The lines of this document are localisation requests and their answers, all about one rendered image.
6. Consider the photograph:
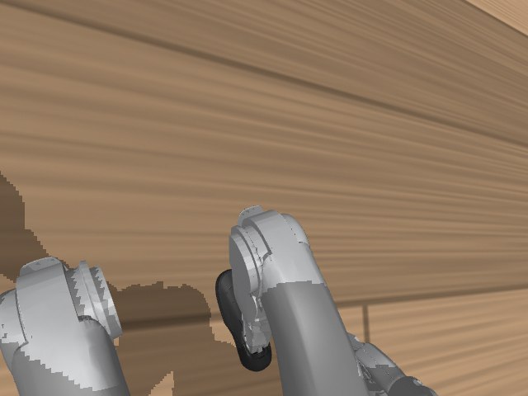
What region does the right robot hand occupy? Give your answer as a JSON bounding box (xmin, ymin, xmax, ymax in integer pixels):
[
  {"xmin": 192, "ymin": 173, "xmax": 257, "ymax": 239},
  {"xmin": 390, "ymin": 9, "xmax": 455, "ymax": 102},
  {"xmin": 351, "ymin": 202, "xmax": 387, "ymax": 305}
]
[{"xmin": 347, "ymin": 332, "xmax": 406, "ymax": 396}]

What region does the right robot arm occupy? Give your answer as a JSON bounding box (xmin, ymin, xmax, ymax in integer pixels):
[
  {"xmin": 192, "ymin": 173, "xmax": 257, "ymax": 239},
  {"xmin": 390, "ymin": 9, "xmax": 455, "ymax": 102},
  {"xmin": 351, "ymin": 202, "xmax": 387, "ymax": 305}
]
[{"xmin": 388, "ymin": 376, "xmax": 438, "ymax": 396}]

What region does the right robot foot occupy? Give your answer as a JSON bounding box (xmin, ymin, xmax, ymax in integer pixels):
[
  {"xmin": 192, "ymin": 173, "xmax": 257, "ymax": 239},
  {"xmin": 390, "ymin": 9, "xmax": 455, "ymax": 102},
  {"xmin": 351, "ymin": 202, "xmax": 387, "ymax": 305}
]
[{"xmin": 215, "ymin": 269, "xmax": 271, "ymax": 371}]

